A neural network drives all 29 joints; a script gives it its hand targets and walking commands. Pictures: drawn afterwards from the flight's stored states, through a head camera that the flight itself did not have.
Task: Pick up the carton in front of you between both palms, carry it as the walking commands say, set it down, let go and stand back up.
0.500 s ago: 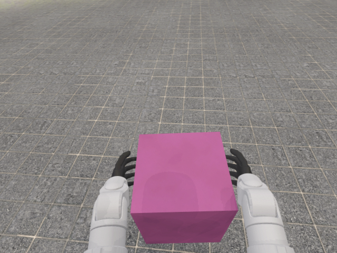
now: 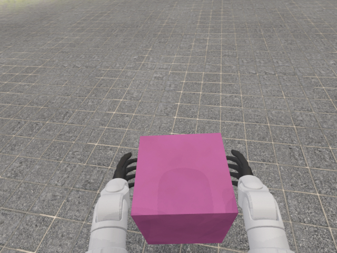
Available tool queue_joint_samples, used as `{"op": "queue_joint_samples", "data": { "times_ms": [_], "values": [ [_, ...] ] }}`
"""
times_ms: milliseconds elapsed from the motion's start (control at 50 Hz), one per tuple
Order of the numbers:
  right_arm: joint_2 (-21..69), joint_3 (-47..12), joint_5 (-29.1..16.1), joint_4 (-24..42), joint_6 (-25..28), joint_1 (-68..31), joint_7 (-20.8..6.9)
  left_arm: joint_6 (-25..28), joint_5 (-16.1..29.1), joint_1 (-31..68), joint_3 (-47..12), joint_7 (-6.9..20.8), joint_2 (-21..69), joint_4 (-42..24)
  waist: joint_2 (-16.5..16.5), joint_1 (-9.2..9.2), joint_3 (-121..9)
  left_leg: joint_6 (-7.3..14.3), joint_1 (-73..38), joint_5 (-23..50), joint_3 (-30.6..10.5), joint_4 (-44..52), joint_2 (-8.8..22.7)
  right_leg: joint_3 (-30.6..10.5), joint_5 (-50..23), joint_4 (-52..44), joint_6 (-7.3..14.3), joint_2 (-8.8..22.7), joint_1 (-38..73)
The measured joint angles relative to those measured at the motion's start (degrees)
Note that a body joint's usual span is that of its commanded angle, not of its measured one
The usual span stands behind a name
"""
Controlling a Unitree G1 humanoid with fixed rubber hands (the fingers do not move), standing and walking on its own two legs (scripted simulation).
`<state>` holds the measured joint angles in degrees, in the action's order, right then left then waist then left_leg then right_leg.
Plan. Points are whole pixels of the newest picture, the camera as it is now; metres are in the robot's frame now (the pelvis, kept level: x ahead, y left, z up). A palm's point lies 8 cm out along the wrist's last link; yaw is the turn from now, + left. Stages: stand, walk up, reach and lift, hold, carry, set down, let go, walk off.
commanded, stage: hold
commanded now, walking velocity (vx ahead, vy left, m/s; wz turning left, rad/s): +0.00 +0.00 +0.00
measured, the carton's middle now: (182, 191) +0.29 +0.00 -0.04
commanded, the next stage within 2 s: set down in 0.20 s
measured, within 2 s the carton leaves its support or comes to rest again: neither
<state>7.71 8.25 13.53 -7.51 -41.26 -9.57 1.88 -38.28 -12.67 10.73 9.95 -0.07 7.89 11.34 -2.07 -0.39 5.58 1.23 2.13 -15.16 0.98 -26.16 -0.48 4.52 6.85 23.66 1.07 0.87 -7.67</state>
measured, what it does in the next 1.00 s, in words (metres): lowers itself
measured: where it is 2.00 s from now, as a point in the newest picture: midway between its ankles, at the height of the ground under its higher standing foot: outside the picture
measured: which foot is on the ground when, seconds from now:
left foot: down 0.00-1.00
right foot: down 0.00-1.00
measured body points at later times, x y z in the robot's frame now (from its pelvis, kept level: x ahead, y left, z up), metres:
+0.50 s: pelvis +0.00 -0.02 -0.01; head -0.01 -0.04 +0.44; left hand +0.32 +0.14 +0.01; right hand +0.33 -0.16 +0.01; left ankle +0.00 +0.11 -0.74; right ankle +0.08 -0.11 -0.74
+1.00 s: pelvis -0.03 +0.00 -0.12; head +0.19 -0.01 +0.28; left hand +0.39 +0.15 -0.19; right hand +0.39 -0.15 -0.20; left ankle +0.00 +0.11 -0.74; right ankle +0.08 -0.11 -0.74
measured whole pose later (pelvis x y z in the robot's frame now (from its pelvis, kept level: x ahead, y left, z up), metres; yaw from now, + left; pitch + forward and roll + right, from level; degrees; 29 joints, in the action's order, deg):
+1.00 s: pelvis -0.03 +0.00 -0.12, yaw +2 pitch +31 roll +1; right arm 3.0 20.2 10.5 -32.5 -8.9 -37.7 1.8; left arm -7.9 -8.3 37.7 21.3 -3.9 6.2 32.7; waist -2.7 -0.9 -3.2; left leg 1.1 73.2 -27.0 0.0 -68.9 -3.2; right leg 1.2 17.8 64.7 1.0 1.1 -78.2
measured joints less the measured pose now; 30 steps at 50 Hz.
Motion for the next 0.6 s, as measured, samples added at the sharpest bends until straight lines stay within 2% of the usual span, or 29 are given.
{"op": "queue_joint_samples", "data": {
  "times_ms": [240,340,500,600],
  "values": [
    [0.4,1.6,0.7,-2.9,-0.2,-2.8,-0.3,0.1,-0.5,1.9,2.0,0.2,0.3,2.4,-0.7,0.08,-0.7,-0.7,0.7,-0.3,-2.2,-1.4,0.2,0.4,1.2,1.3,1.1,-0.9,0.0],
    [1.1,4.3,1.7,-6.8,0.8,-5.8,-0.7,1.1,-2.9,5.4,5.1,1.3,1.1,6.5,-0.7,0.22,-1.2,-0.4,1.1,-0.7,-2.7,-1.9,0.5,0.7,1.8,1.8,1.5,-1.3,-0.3],
    [4.3,17.0,7.2,-18.5,7.6,-16.4,-2.4,8.4,-10.7,15.6,17.6,4.1,3.3,18.4,-0.6,-0.12,-0.6,0.2,7.3,-3.6,-4.2,-8.3,0.2,-0.4,4.2,7.5,2.0,-2.5,-6.2],
    [4.1,20.0,9.6,-23.2,14.4,-20.7,-3.0,14.5,-13.2,20.2,21.2,4.5,2.8,22.4,-0.4,0.19,0.5,-0.8,17.1,-5.2,-3.8,-14.1,0.1,-0.8,5.5,13.2,2.2,-2.5,-16.2]
  ]
}}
